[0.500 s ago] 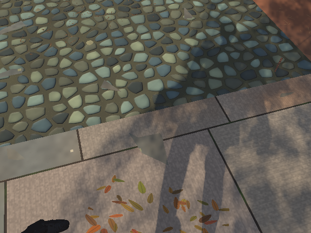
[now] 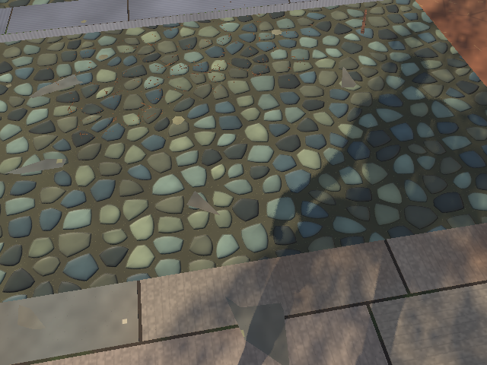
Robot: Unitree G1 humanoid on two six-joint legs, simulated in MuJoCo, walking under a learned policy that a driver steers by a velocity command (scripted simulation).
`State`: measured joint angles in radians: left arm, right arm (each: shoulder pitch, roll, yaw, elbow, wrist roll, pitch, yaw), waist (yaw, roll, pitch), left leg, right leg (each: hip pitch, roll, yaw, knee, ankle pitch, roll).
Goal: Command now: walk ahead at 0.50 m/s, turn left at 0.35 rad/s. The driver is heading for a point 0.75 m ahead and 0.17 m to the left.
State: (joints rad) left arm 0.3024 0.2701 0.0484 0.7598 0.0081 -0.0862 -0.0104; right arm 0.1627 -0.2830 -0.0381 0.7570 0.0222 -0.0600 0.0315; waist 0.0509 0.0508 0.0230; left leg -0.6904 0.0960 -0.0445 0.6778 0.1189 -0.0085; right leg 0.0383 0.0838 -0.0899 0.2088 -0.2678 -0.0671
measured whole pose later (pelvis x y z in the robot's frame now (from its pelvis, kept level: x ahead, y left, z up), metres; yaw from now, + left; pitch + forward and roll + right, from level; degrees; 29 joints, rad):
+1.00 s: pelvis +0.55 +0.11 +0.00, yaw +28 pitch +2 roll -2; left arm 0.39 0.28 0.05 0.85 -0.02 -0.07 -0.01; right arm 0.08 -0.27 -0.03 0.63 0.01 -0.05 0.03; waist 0.11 0.04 0.02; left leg -0.60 0.07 -0.04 0.63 -0.05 0.00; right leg -0.02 0.02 -0.05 0.26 -0.27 -0.01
